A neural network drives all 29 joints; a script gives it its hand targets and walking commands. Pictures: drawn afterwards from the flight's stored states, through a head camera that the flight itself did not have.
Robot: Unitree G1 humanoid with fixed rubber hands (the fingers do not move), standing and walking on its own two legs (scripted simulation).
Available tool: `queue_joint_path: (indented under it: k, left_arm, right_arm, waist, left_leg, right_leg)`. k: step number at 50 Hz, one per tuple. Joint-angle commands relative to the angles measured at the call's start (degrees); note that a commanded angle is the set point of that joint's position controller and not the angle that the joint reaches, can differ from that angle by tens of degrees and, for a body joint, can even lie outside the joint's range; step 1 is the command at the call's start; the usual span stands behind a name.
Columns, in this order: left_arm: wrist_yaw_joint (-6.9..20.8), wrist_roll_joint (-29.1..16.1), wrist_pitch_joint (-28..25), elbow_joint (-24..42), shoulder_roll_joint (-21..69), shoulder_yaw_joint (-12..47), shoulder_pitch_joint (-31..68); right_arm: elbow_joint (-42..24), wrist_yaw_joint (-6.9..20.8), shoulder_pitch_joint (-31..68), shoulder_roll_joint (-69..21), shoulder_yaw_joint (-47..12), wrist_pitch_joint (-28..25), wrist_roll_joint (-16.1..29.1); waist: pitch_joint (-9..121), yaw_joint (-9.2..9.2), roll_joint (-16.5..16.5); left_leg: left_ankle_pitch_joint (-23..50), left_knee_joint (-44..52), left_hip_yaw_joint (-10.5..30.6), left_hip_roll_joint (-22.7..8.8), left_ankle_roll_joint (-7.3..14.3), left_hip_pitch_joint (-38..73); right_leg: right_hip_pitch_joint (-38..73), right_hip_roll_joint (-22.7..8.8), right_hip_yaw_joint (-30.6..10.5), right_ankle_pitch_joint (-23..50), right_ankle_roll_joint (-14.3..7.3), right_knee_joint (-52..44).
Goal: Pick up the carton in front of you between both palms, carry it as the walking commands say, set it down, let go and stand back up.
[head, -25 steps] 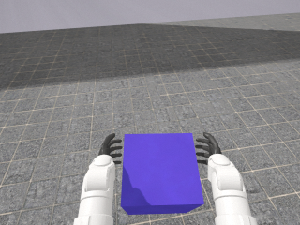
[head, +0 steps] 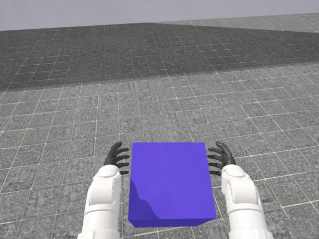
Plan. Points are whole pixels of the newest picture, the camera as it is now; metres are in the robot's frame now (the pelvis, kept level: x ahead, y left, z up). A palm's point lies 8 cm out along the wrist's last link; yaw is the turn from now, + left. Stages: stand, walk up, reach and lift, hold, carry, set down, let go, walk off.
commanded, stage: hold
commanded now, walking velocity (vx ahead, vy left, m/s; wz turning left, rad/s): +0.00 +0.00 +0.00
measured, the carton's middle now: (167, 188) +0.32 +0.00 -0.11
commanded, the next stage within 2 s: set down in 0.76 s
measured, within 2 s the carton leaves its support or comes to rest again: neither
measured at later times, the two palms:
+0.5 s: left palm (114, 168) +0.29 +0.14 +0.05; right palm (235, 174) +0.28 -0.16 +0.05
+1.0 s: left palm (120, 157) +0.33 +0.13 +0.04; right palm (231, 162) +0.32 -0.16 +0.04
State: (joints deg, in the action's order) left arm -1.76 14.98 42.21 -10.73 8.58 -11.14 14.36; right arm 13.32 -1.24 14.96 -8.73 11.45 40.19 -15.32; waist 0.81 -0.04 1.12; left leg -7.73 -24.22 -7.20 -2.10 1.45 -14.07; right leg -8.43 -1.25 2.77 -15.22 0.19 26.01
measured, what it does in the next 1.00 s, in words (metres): stands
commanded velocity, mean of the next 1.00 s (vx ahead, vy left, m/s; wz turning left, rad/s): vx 0.00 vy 0.00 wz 0.00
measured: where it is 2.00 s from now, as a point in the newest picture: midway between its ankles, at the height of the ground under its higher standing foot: outside the picture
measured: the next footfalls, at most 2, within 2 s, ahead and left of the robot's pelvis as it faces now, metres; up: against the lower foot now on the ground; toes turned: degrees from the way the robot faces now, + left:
none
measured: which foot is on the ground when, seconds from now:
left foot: down 0.00-1.00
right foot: down 0.00-1.00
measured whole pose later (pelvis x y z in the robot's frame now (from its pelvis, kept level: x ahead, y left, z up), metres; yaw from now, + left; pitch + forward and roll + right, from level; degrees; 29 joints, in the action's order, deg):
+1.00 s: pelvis +0.02 +0.00 +0.00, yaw -3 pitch -5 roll +0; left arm -0.1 21.0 37.8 -22.2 11.1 -20.6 22.9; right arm 24.6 -0.3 23.3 -11.3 21.1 36.6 -20.7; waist -1.1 -0.7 1.9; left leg -9.9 -23.5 0.8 1.9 1.0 -9.0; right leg -4.5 1.8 -5.4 -15.9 -0.4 25.0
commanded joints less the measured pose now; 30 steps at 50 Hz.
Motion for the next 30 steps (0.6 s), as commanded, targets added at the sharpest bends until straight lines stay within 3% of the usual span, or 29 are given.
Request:
queue_joint_path:
  k: [1, 4, 9, 14, 23, 30]
  left_arm:
    - [14.23, -12.51, -3.22, 1.99, 51.4, 28.77, 26.12]
    - [14.33, -11.73, -3.57, 0.76, 52.47, 28.5, 27.69]
    - [15.88, -12.64, -3.15, -0.64, 53.78, 29.07, 30.82]
    - [16.6, -11.58, -3.08, -4.44, 54.53, 27.09, 31.92]
    - [17.81, -11.03, -3.46, -9.35, 55.76, 24.75, 34.91]
    - [17.31, -10.96, -3.01, -9.34, 55.47, 24.28, 34.49]
  right_arm:
    - [-0.26, 14.3, 25.88, -52.87, -27.22, -2.88, 12.85]
    - [0.99, 14.88, 28.73, -53.52, -26.95, -3.72, 13.41]
    - [4.24, 15.29, 28.39, -54.1, -24.28, -3.67, 11.79]
    - [6.77, 16.06, 32.15, -55.0, -22.99, -4.12, 11.61]
    - [8.6, 16.69, 37.28, -56.24, -22.53, -4.32, 11.76]
    - [9.14, 16.62, 36.12, -55.56, -21.55, -3.46, 11.55]
  waist:
    - [13.17, -0.29, -0.65]
    - [11.28, -1.21, -1.23]
    - [10.84, 0.94, -1.05]
    - [8.32, 0.0, -0.69]
    - [8.64, -0.79, -0.38]
    - [9.81, -0.54, -2.14]
  left_leg:
    - [12.73, 1.79, 11.78, 5.95, -0.61, 26.05]
    - [7.74, 1.77, 11.44, 6.04, -0.72, 25.94]
    - [3.77, 2.26, 11.44, 5.78, -0.9, 27.08]
    - [-1.59, 2.84, 11.43, 5.68, -0.93, 26.12]
    - [-5.39, 3.74, 11.72, 5.19, -0.92, 24.37]
    - [-1.18, 4.21, 12.07, 4.61, -1.43, 24.23]
  right_leg:
    - [-7.15, 5.17, -9.06, 12.0, -2.28, -7.88]
    - [-8.71, 4.8, -9.53, 5.26, -2.89, -8.91]
    - [-10.07, 4.52, -9.64, 1.29, -3.48, -10.11]
    - [-11.37, 3.94, -9.37, -3.3, -3.86, -10.8]
    - [-10.36, 3.98, -9.03, -5.28, -3.33, -10.42]
    - [-8.19, 4.86, -8.67, -1.31, -2.63, -9.36]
